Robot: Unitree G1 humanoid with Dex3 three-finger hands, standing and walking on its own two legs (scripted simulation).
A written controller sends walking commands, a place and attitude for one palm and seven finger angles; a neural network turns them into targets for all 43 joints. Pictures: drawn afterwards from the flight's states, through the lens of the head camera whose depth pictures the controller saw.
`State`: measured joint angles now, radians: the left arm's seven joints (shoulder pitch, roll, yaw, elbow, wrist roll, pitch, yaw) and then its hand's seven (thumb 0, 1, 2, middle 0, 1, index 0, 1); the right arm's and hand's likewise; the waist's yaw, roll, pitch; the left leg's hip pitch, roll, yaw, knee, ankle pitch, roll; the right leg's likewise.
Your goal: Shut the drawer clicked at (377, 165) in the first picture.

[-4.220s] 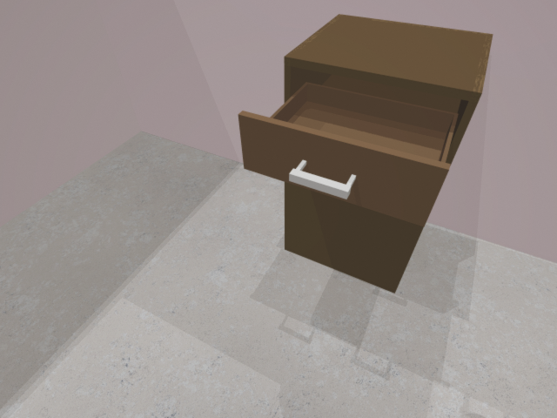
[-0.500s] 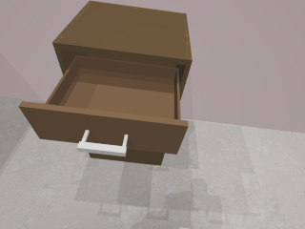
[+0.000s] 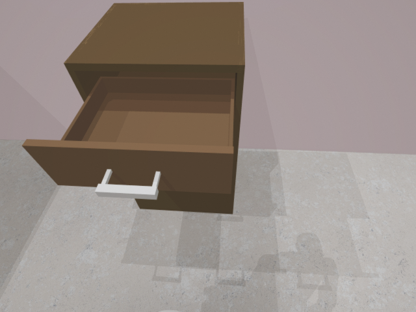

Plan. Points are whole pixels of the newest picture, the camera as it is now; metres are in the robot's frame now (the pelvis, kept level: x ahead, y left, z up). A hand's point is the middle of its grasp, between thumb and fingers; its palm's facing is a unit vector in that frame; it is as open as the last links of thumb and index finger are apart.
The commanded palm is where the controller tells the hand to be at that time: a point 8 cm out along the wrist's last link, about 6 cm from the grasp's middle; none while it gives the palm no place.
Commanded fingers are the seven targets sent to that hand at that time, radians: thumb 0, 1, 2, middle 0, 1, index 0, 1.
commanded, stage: come to a stop and stand still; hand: left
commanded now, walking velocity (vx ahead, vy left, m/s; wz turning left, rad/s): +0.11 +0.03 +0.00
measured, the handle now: (130, 183) +0.38 +0.21 +0.00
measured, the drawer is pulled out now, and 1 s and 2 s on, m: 0.29 0.29 0.29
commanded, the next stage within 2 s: look again from close up in 0.40 s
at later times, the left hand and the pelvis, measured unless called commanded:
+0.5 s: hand out of the picture -0.02 +0.21 -0.18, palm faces +0.02 -0.98 -0.18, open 7.4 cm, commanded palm none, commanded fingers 0.00 0.90 0.90 -0.20 -0.30 -0.20 -0.30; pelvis -0.02 +0.03 +0.00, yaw -1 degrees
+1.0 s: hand out of the picture +0.06 +0.18 -0.17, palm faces +0.01 -0.96 -0.27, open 7.3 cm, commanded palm none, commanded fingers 0.00 0.90 0.90 -0.20 -0.30 -0.20 -0.30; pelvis +0.01 -0.01 -0.01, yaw -1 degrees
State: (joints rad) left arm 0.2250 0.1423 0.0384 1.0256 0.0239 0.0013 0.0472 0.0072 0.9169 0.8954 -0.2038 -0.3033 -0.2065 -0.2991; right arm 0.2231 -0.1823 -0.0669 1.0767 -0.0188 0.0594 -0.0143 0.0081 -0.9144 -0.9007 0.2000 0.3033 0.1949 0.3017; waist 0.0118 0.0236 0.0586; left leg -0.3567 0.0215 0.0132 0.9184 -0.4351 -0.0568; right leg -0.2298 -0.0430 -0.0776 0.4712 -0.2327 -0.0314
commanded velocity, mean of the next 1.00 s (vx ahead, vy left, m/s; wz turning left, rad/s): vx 0.04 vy -0.05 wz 0.00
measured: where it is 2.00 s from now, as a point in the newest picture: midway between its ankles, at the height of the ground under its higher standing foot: outside the picture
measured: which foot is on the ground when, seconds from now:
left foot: up 0.00-0.14, down 0.16-1.00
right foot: down 0.00-0.18, up 0.20-0.52, down 0.54-1.00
